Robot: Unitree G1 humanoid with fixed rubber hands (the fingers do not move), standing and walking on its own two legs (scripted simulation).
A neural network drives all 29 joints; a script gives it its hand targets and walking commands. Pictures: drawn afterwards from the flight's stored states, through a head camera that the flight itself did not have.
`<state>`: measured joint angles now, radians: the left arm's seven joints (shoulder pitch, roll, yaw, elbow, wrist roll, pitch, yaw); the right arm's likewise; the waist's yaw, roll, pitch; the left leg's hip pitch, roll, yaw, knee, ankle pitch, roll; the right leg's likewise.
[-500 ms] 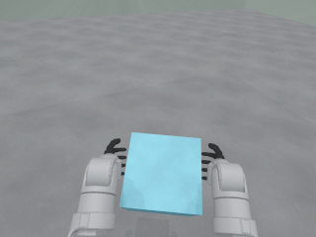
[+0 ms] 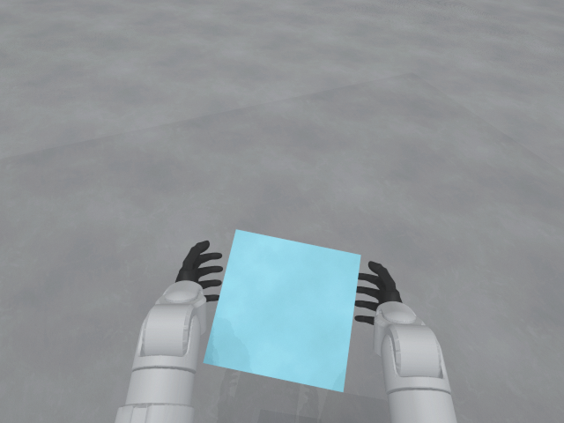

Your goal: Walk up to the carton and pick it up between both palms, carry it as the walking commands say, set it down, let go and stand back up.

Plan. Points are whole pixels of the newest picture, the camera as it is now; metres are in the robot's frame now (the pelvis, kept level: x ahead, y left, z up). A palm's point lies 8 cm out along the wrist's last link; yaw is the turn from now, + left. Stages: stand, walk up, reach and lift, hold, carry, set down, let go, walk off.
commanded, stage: carry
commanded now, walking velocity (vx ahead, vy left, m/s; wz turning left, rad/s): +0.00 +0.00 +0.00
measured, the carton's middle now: (282, 307) +0.33 +0.01 -0.08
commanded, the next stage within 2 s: hold in 1.20 s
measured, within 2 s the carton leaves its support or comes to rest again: neither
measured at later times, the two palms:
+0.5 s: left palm (203, 300) +0.27 +0.12 +0.05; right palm (409, 322) +0.27 -0.16 +0.03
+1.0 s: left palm (210, 308) +0.27 +0.11 +0.04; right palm (418, 325) +0.26 -0.17 +0.03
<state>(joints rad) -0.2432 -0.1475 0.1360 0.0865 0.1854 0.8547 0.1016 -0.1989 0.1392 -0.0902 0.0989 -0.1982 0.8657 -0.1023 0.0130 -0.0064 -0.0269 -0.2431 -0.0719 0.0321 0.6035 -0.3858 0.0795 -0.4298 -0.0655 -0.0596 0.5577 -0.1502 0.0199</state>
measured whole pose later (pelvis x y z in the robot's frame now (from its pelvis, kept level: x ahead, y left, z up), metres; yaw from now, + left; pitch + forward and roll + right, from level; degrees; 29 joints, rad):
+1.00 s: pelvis -0.02 -0.04 +0.01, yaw +0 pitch +2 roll +1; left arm -0.21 -0.14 0.14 0.16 0.21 0.77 0.08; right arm -0.19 0.14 -0.08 0.16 -0.20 0.81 -0.10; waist 0.01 0.00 -0.09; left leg -0.25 -0.03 0.02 0.56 -0.34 0.03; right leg -0.42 -0.03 -0.08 0.48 -0.09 -0.03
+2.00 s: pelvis -0.02 -0.06 +0.01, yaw +7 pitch -4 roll +0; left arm -0.40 -0.15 0.33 0.61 0.31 0.48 -0.01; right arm -0.38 0.19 -0.33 0.49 -0.33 0.55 -0.09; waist -0.06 0.06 0.06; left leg -0.16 -0.04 -0.11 0.57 -0.34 0.01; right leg -0.28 0.05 -0.01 0.48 -0.13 -0.03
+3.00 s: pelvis -0.06 -0.04 -0.12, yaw +7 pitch +32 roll +1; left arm -0.63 -0.09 0.36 0.68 0.19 0.19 0.06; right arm -0.58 0.18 -0.40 0.57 -0.25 0.22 -0.15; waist -0.04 0.06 -0.16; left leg -1.32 -0.11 -0.04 1.30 -0.54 0.01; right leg -1.46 0.02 0.03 1.19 -0.28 0.00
